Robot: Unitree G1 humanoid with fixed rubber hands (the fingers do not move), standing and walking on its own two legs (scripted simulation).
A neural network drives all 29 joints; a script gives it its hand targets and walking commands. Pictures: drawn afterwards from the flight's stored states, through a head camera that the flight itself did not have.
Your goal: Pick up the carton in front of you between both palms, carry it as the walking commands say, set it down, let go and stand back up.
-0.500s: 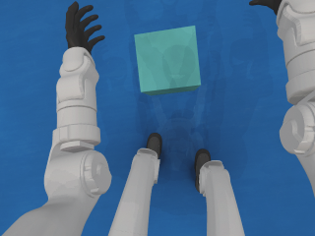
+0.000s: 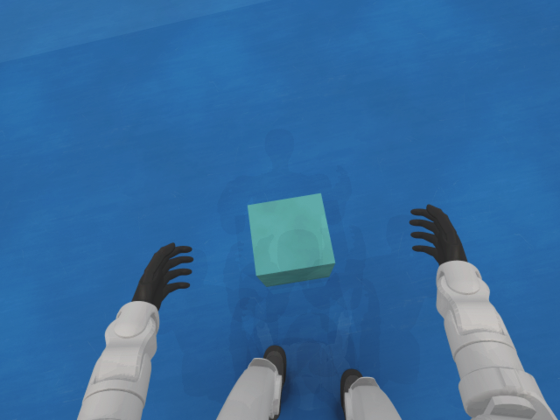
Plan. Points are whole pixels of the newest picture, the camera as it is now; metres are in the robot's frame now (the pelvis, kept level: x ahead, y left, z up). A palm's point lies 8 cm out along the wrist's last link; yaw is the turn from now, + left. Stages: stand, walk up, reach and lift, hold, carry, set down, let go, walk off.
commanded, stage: let go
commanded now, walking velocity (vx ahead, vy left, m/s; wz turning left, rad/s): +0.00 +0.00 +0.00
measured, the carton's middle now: (291, 243) +0.49 +0.08 -0.61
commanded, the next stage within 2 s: stand in 0.92 s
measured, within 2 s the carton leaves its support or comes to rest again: neither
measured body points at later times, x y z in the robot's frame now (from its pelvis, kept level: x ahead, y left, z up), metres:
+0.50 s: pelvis +0.05 -0.02 +0.04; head +0.09 -0.02 +0.49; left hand +0.22 +0.22 -0.04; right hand +0.25 -0.25 -0.04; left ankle +0.05 +0.11 -0.70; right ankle +0.00 -0.14 -0.70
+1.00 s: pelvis +0.04 -0.01 +0.04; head +0.05 +0.00 +0.49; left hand +0.20 +0.25 -0.04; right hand +0.22 -0.25 -0.04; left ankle +0.05 +0.11 -0.70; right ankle +0.00 -0.14 -0.70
